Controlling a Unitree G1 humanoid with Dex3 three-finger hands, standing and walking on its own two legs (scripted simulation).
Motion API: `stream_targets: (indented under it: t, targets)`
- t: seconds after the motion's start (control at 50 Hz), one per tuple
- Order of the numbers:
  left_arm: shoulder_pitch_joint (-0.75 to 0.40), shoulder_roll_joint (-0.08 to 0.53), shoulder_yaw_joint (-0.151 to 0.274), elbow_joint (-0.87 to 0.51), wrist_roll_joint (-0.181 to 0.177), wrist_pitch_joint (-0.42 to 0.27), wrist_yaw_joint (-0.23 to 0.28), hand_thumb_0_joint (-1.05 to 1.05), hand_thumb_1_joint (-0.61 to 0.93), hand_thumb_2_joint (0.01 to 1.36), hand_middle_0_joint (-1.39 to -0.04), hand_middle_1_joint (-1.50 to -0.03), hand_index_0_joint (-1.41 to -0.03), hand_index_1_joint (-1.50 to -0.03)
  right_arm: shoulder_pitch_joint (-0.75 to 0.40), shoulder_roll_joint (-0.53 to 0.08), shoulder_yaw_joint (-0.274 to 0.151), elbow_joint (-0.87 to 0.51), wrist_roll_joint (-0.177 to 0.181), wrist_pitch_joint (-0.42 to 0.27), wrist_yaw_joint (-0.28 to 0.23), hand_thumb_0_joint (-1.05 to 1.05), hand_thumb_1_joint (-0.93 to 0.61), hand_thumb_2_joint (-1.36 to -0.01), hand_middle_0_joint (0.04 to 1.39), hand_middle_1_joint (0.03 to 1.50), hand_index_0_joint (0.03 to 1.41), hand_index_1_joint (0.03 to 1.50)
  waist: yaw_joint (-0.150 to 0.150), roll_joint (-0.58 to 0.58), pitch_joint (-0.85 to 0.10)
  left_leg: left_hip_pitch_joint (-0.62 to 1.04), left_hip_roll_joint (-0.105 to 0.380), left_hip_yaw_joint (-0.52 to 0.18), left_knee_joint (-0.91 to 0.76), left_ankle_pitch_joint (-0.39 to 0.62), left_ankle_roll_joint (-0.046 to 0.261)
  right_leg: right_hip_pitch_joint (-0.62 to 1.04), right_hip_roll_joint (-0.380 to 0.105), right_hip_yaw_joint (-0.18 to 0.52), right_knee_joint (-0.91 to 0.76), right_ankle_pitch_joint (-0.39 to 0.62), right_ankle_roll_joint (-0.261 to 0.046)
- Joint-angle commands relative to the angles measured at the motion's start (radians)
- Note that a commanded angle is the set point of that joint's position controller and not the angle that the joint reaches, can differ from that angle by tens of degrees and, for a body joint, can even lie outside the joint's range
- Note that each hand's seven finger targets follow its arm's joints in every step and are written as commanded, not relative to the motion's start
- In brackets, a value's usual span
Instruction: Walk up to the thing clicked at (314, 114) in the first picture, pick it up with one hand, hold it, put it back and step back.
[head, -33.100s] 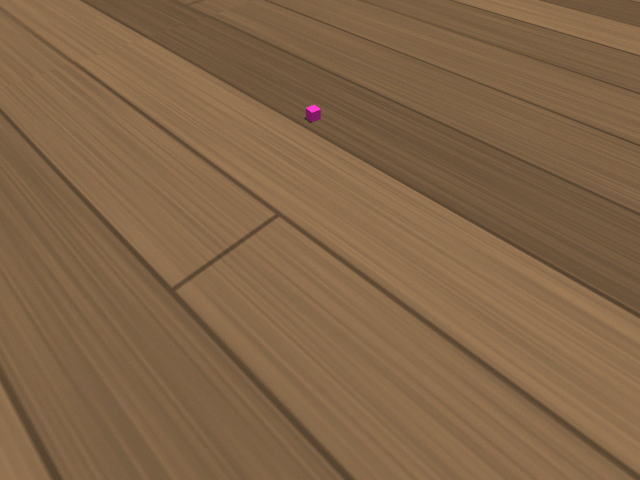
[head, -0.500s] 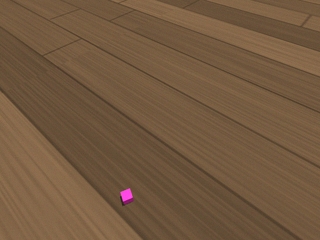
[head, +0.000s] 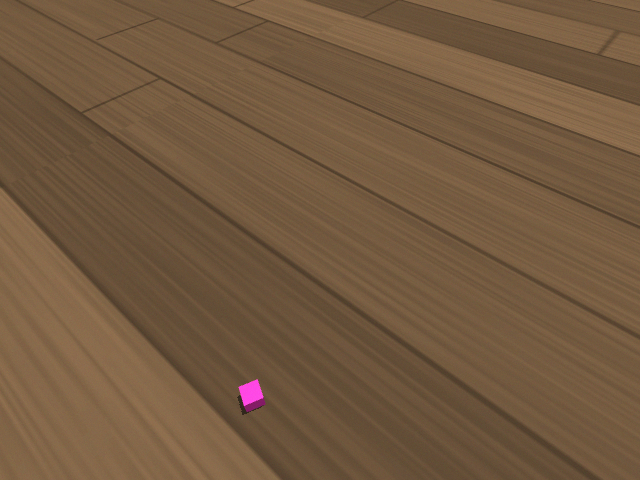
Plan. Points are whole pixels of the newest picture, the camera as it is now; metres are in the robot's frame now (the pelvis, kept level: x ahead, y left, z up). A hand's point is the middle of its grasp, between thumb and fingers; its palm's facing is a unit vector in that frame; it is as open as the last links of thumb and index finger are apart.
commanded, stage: stand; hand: left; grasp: from above
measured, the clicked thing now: (252, 395) +0.46 +0.22 -0.75
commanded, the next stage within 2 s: step back in 0.20 s
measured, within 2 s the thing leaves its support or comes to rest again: neither
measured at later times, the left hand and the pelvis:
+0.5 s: hand out of the picture +0.07 +0.30 -0.18, palm faces -0.02 -0.92 -0.38, open 7.4 cm; pelvis -0.05 +0.03 -0.03, yaw +0 degrees
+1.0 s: hand out of the picture -0.05 +0.28 -0.18, palm faces -0.12 -0.91 -0.40, open 7.4 cm; pelvis -0.16 +0.02 -0.03, yaw -6 degrees
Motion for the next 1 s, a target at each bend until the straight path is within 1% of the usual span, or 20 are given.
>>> stream_targets:
  t: [0.0, 0.16, 0.18, 0.24, 0.32, 0.38, 0.42, 0.44, 0.46, 0.48, 0.5, 0.52, 0.54, 0.62, 0.66, 0.78, 0.88, 0.94, 0.96, 0.98]
  targets:
    - [-0.038, 0.205, 0.037, -0.061, -0.006, -0.024, 0.016, 0.000, 0.900, 0.900, -0.200, -0.300, -0.200, -0.300, -0.028, -0.207, -0.039, -0.053, -0.003, -0.022, -0.014, 0.000, -0.900, -0.900, 0.200, 0.300, 0.200, 0.300, -0.003, -0.009, -0.072, 0.001, 0.113, -0.078, -0.032, 0.191, 0.031, 0.020, -0.113, 0.087, -0.041, 0.166, -0.024]
    - [-0.034, 0.214, 0.038, -0.062, -0.004, -0.023, 0.015, 0.000, 0.900, 0.900, -0.200, -0.300, -0.200, -0.300, -0.034, -0.205, -0.041, -0.056, -0.003, -0.023, -0.012, 0.000, -0.900, -0.900, 0.200, 0.300, 0.200, 0.300, -0.001, -0.026, -0.075, 0.019, 0.116, -0.085, -0.038, 0.196, 0.030, 0.004, -0.109, 0.080, -0.037, 0.146, -0.028]
    - [-0.031, 0.288, 0.077, -0.087, -0.024, -0.015, 0.019, 0.000, 0.900, 0.900, -0.200, -0.300, -0.200, -0.300, -0.064, -0.263, -0.059, -0.082, 0.003, -0.003, -0.005, 0.000, -0.900, -0.900, 0.200, 0.300, 0.200, 0.300, -0.004, -0.023, 0.036, -0.070, 0.096, -0.091, 0.069, 0.333, 0.053, -0.070, -0.098, 0.099, 0.043, 0.315, -0.033]
    - [-0.004, 0.274, 0.083, -0.128, -0.026, -0.010, 0.028, 0.000, 0.900, 0.900, -0.200, -0.300, -0.200, -0.300, -0.028, -0.236, -0.062, -0.112, 0.018, 0.010, -0.003, 0.000, -0.900, -0.900, 0.200, 0.300, 0.200, 0.300, -0.015, -0.039, -0.063, -0.064, 0.082, -0.056, 0.154, 0.368, 0.063, -0.020, -0.112, 0.097, 0.097, 0.406, -0.072]
    - [-0.036, 0.292, 0.092, -0.187, -0.020, 0.006, 0.027, 0.000, 0.900, 0.900, -0.200, -0.300, -0.200, -0.300, -0.016, -0.235, -0.075, -0.148, 0.017, 0.030, 0.003, 0.000, -0.900, -0.900, 0.200, 0.300, 0.200, 0.300, -0.020, -0.074, -0.121, -0.074, 0.031, -0.027, 0.281, 0.211, 0.066, -0.094, -0.182, 0.173, 0.105, 0.320, -0.147]
    - [-0.095, 0.318, 0.100, -0.241, -0.005, 0.015, 0.027, 0.000, 0.900, 0.900, -0.200, -0.300, -0.200, -0.300, 0.031, -0.222, -0.083, -0.167, 0.011, 0.046, 0.010, 0.000, -0.900, -0.900, 0.200, 0.300, 0.200, 0.300, -0.030, -0.173, -0.118, -0.100, -0.040, -0.005, 0.450, -0.084, 0.054, -0.166, -0.280, 0.243, 0.085, 0.309, -0.225]
    - [-0.137, 0.325, 0.101, -0.272, 0.005, 0.020, 0.025, 0.000, 0.900, 0.900, -0.200, -0.300, -0.200, -0.300, 0.082, -0.223, -0.095, -0.171, 0.005, 0.052, 0.017, 0.000, -0.900, -0.900, 0.200, 0.300, 0.200, 0.300, -0.050, -0.208, -0.112, -0.064, -0.038, -0.028, 0.493, -0.211, 0.068, -0.268, -0.297, 0.233, 0.120, 0.253, -0.241]
    - [-0.167, 0.318, 0.098, -0.290, 0.007, 0.025, 0.024, 0.000, 0.900, 0.900, -0.200, -0.300, -0.200, -0.300, 0.125, -0.229, -0.100, -0.170, 0.005, 0.049, 0.019, 0.000, -0.900, -0.900, 0.200, 0.300, 0.200, 0.300, -0.075, -0.212, -0.110, -0.046, -0.017, -0.047, 0.460, -0.170, 0.083, -0.301, -0.279, 0.216, 0.163, 0.200, -0.214]
    - [-0.173, 0.299, 0.094, -0.298, 0.003, 0.031, 0.024, 0.000, 0.900, 0.900, -0.200, -0.300, -0.200, -0.300, 0.135, -0.247, -0.105, -0.173, 0.005, 0.044, 0.020, 0.000, -0.900, -0.900, 0.200, 0.300, 0.200, 0.300, -0.081, -0.146, -0.096, -0.072, 0.028, -0.079, 0.372, 0.019, 0.103, -0.294, -0.200, 0.154, 0.269, 0.118, -0.166]
    - [-0.137, 0.247, 0.085, -0.304, -0.008, 0.039, 0.026, 0.000, 0.900, 0.900, -0.200, -0.300, -0.200, -0.300, 0.108, -0.295, -0.111, -0.191, -0.002, 0.035, 0.017, 0.000, -0.900, -0.900, 0.200, 0.300, 0.200, 0.300, -0.068, 0.066, -0.060, -0.142, 0.175, -0.256, 0.115, 0.296, 0.141, -0.291, -0.022, 0.062, 0.464, -0.051, -0.078]
    - [-0.116, 0.207, 0.079, -0.305, -0.011, 0.047, 0.034, 0.000, 0.900, 0.900, -0.200, -0.300, -0.200, -0.300, 0.086, -0.365, -0.126, -0.199, -0.007, 0.024, 0.011, 0.000, -0.900, -0.900, 0.200, 0.300, 0.200, 0.300, -0.057, 0.205, -0.046, -0.101, 0.290, -0.463, 0.001, 0.434, 0.179, -0.384, 0.136, 0.113, 0.605, -0.408, -0.055]
    - [-0.058, 0.224, 0.084, -0.293, -0.004, 0.056, 0.042, 0.000, 0.900, 0.900, -0.200, -0.300, -0.200, -0.300, 0.068, -0.368, -0.127, -0.210, -0.016, 0.017, 0.004, 0.000, -0.900, -0.900, 0.200, 0.300, 0.200, 0.300, -0.027, 0.113, -0.059, -0.083, 0.315, -0.457, 0.041, 0.488, 0.214, -0.391, 0.129, 0.203, 0.732, -0.462, -0.051]
    - [-0.039, 0.218, 0.082, -0.290, -0.006, 0.057, 0.045, 0.000, 0.900, 0.900, -0.200, -0.300, -0.200, -0.300, 0.055, -0.368, -0.125, -0.230, -0.021, 0.015, -0.001, 0.000, -0.900, -0.900, 0.200, 0.300, 0.200, 0.300, -0.027, 0.135, -0.061, -0.092, 0.318, -0.467, 0.053, 0.548, 0.205, -0.409, 0.137, 0.230, 0.801, -0.474, -0.051]
    - [0.050, 0.248, 0.087, -0.262, -0.017, 0.066, 0.041, 0.000, 0.900, 0.900, -0.200, -0.300, -0.200, -0.300, -0.060, -0.287, -0.112, -0.285, -0.027, 0.010, -0.022, 0.000, -0.900, -0.900, 0.200, 0.300, 0.200, 0.300, 0.039, 0.122, -0.086, -0.056, 0.209, -0.248, 0.084, 0.393, 0.180, -0.413, 0.134, 0.255, 0.913, -0.304, -0.042]
    - [0.065, 0.249, 0.096, -0.270, -0.004, 0.063, 0.035, 0.000, 0.900, 0.900, -0.200, -0.300, -0.200, -0.300, -0.014, -0.258, -0.112, -0.298, -0.021, 0.007, -0.025, 0.000, -0.900, -0.900, 0.200, 0.300, 0.200, 0.300, 0.018, 0.092, -0.123, 0.023, 0.201, -0.237, 0.099, 0.374, 0.183, -0.412, 0.134, 0.237, 0.927, -0.280, -0.015]
    - [0.016, 0.232, 0.096, -0.334, -0.003, 0.045, 0.031, 0.000, 0.900, 0.900, -0.200, -0.300, -0.200, -0.300, 0.080, -0.273, -0.123, -0.310, -0.013, 0.013, -0.032, 0.000, -0.900, -0.900, 0.200, 0.300, 0.200, 0.300, -0.055, 0.102, -0.117, 0.143, 0.268, -0.241, 0.151, 0.460, 0.287, -0.424, 0.085, 0.194, 0.693, -0.349, 0.020]
    - [0.113, 0.229, 0.105, -0.310, -0.001, 0.041, 0.016, 0.000, 0.900, 0.900, -0.200, -0.300, -0.200, -0.300, 0.029, -0.302, -0.124, -0.344, -0.015, 0.023, -0.025, 0.000, -0.900, -0.900, 0.200, 0.300, 0.200, 0.300, -0.026, 0.150, -0.142, 0.008, 0.260, -0.224, 0.135, 0.256, 0.248, -0.255, 0.044, 0.102, 0.461, -0.299, -0.006]
    - [0.243, 0.225, 0.117, -0.259, 0.005, 0.040, 0.005, 0.000, 0.900, 0.900, -0.200, -0.300, -0.200, -0.300, -0.040, -0.309, -0.122, -0.358, -0.007, 0.037, -0.017, 0.000, -0.900, -0.900, 0.200, 0.300, 0.200, 0.300, 0.038, 0.129, -0.140, -0.192, 0.218, -0.174, 0.152, 0.053, 0.168, -0.048, 0.040, 0.059, 0.216, -0.102, -0.053]
    - [0.259, 0.247, 0.126, -0.257, 0.016, 0.036, 0.006, 0.000, 0.900, 0.900, -0.200, -0.300, -0.200, -0.300, -0.045, -0.283, -0.114, -0.356, 0.001, 0.042, -0.014, 0.000, -0.900, -0.900, 0.200, 0.300, 0.200, 0.300, 0.047, 0.066, -0.120, -0.279, 0.167, -0.145, 0.221, -0.052, 0.112, -0.031, -0.008, 0.156, 0.147, -0.109, -0.081]
    - [0.209, 0.310, 0.141, -0.288, 0.029, 0.029, 0.007, 0.000, 0.900, 0.900, -0.200, -0.300, -0.200, -0.300, -0.034, -0.233, -0.102, -0.363, 0.007, 0.043, -0.013, 0.000, -0.900, -0.900, 0.200, 0.300, 0.200, 0.300, 0.027, -0.157, -0.065, -0.443, 0.018, -0.077, 0.404, -0.261, 0.045, -0.046, -0.174, 0.443, 0.039, -0.157, -0.145]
